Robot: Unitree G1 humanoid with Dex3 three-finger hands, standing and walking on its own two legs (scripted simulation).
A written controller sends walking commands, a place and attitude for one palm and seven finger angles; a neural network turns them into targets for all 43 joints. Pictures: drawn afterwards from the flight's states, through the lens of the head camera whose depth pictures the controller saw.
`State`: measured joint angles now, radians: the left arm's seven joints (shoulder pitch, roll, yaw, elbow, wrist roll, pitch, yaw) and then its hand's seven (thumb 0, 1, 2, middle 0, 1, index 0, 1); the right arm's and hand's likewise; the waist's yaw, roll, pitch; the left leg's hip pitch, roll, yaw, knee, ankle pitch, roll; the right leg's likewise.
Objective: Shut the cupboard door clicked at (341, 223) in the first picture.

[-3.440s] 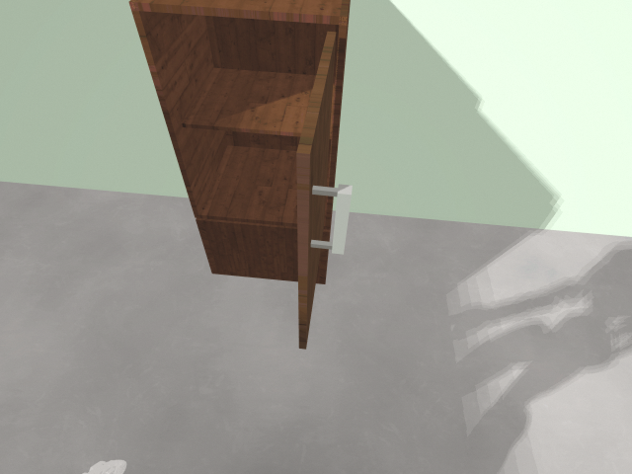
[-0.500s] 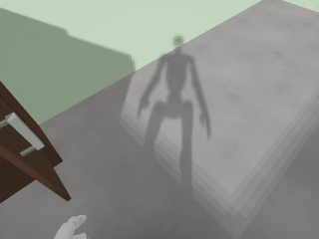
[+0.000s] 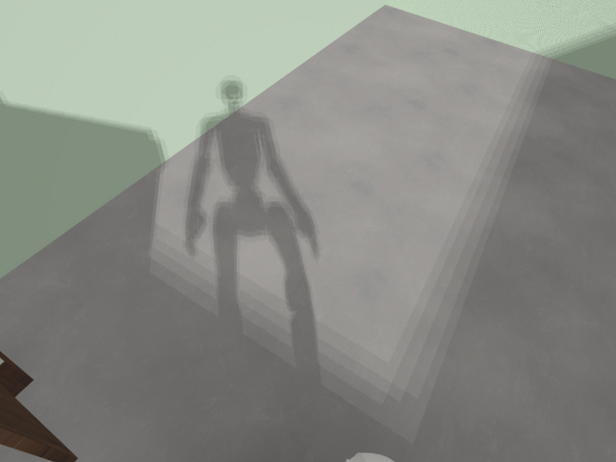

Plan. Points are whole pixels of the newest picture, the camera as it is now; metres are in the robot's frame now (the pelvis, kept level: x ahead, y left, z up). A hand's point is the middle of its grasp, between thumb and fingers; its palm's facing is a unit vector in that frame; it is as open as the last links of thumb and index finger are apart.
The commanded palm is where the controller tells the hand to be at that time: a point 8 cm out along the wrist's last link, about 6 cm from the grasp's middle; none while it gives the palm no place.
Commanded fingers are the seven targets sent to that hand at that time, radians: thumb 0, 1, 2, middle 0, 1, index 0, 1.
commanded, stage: walk around to get in front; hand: left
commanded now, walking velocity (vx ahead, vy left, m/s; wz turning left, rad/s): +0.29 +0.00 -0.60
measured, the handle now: out of the picture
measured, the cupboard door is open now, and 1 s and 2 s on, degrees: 89 89 89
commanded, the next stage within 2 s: none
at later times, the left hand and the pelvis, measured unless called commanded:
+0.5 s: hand (244, 402) +0.23 +0.10 -0.17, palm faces -0.24 -0.95 -0.19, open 7.4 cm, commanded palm none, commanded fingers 0.00 0.90 0.90 -0.20 -0.30 -0.20 -0.30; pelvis +0.13 -0.06 +0.00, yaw -15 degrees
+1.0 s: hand (296, 262) +0.51 +0.04 -0.17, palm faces -0.45 -0.88 -0.14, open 7.4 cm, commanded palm none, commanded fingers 0.00 0.90 0.90 -0.20 -0.30 -0.20 -0.30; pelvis +0.36 -0.08 +0.00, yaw -28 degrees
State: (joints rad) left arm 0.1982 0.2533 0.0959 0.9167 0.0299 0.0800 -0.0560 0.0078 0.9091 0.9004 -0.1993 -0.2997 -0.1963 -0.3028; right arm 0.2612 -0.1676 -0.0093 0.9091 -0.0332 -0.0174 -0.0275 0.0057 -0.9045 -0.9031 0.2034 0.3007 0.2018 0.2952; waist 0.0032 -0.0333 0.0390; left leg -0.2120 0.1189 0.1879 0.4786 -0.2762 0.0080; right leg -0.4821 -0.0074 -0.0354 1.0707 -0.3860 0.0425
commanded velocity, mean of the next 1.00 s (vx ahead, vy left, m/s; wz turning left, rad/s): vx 0.35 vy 0.00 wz -0.37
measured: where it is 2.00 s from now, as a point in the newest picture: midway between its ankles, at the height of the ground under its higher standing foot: (386, 312)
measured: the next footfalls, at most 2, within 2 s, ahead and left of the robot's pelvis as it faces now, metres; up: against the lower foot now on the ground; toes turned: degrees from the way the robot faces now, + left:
right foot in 0.28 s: +0.11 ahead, -0.17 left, +0.00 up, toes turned -18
left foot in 0.66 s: +0.37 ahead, +0.02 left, +0.00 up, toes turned -10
